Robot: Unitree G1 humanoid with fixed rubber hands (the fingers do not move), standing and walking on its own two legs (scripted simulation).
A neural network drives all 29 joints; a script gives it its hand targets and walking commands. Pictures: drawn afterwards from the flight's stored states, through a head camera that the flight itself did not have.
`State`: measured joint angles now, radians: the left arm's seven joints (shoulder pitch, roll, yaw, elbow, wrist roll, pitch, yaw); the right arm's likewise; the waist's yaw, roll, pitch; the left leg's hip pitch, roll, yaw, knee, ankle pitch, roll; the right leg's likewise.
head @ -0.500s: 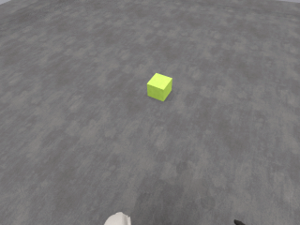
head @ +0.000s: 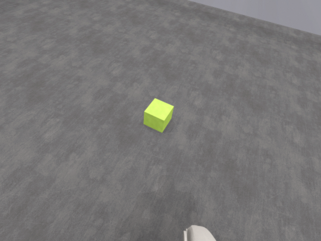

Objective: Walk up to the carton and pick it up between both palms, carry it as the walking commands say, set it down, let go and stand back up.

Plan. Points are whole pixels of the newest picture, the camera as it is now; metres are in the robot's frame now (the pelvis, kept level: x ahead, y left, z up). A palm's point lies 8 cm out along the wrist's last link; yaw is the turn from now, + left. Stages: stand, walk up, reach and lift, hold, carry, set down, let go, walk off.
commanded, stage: walk up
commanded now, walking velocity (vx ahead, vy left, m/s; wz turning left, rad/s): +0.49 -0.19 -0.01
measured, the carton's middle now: (158, 115) +1.10 -0.10 -0.71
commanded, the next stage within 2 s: none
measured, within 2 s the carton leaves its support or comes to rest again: neither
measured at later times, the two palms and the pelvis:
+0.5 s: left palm (101, 201) +0.26 +0.16 -0.12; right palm (259, 197) +0.27 -0.35 -0.15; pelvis +0.24 -0.10 +0.00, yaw +0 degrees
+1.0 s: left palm (98, 143) +0.48 +0.20 -0.16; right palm (225, 128) +0.53 -0.29 -0.12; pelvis +0.49 -0.04 -0.01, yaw -1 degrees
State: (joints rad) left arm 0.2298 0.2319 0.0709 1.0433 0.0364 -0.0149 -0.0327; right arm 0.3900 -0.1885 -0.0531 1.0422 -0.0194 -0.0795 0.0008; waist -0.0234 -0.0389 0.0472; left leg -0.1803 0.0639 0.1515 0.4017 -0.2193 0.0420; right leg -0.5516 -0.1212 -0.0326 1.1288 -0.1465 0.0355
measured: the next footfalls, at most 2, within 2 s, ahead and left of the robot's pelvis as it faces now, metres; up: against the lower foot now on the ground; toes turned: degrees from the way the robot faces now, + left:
right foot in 0.32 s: +0.29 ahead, -0.20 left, +0.00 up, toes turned -10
left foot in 0.84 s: +0.58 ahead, +0.07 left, +0.00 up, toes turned +9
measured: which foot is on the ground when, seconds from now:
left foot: down 0.00-0.32, up 0.34-0.82, down 0.84-1.00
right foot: up 0.00-0.30, down 0.32-0.84, up 0.86-1.00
